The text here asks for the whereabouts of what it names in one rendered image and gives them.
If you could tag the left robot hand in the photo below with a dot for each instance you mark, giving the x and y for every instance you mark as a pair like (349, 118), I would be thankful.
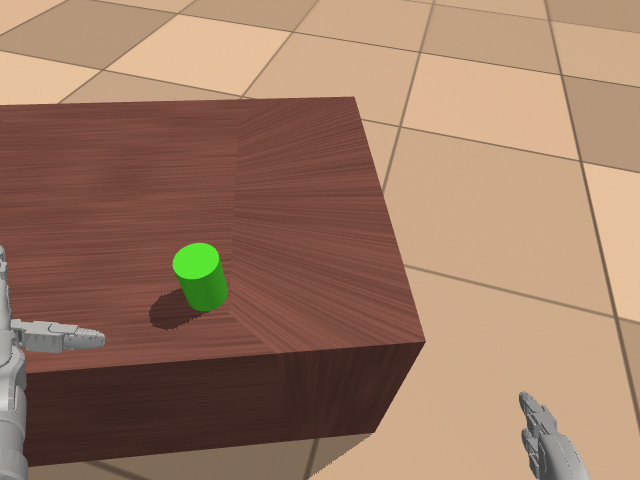
(42, 336)

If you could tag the can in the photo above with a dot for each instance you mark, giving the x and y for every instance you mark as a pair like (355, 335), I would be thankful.
(200, 274)

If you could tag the left robot arm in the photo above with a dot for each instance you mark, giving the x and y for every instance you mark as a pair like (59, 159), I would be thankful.
(13, 408)

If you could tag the right robot hand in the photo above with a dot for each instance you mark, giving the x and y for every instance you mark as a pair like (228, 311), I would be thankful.
(551, 455)

